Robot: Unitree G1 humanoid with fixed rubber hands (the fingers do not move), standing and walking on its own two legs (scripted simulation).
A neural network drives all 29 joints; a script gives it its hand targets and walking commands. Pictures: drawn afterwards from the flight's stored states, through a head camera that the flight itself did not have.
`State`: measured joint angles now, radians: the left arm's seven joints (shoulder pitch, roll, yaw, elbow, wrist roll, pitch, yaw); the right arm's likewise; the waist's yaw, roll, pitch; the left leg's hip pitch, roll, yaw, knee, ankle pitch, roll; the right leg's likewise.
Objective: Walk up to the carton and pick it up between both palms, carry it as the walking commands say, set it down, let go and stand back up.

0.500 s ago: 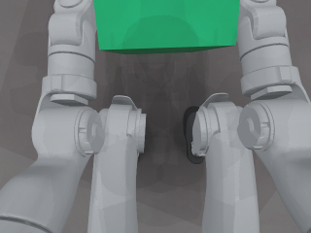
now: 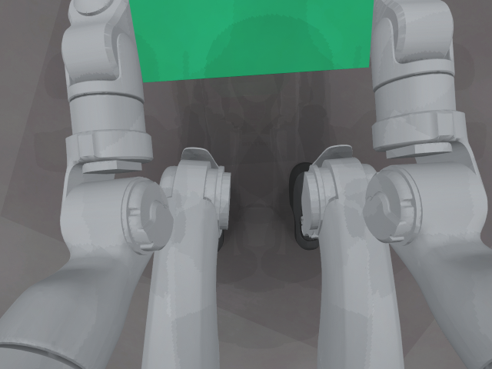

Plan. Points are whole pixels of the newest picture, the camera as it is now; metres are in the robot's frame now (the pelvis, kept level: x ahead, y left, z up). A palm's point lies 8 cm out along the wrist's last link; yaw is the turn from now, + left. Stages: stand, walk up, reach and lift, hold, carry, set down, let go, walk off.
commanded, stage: reach and lift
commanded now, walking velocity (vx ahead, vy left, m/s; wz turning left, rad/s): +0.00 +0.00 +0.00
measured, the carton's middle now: out of the picture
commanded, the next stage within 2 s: none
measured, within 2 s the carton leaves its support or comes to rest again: neither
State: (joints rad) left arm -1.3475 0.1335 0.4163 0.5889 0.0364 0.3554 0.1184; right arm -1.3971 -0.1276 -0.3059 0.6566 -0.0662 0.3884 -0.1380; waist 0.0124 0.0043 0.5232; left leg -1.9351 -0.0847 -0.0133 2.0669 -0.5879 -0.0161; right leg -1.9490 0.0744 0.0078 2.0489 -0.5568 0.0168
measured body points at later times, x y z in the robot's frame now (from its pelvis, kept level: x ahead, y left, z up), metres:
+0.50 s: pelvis -0.02 +0.01 +0.05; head +0.32 +0.02 +0.33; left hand +0.54 +0.17 -0.05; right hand +0.54 -0.11 -0.05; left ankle +0.12 +0.11 -0.39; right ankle +0.13 -0.11 -0.39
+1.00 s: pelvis -0.02 +0.01 +0.10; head +0.30 +0.01 +0.40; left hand +0.52 +0.17 +0.01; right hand +0.52 -0.12 +0.01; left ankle +0.12 +0.11 -0.39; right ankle +0.13 -0.11 -0.39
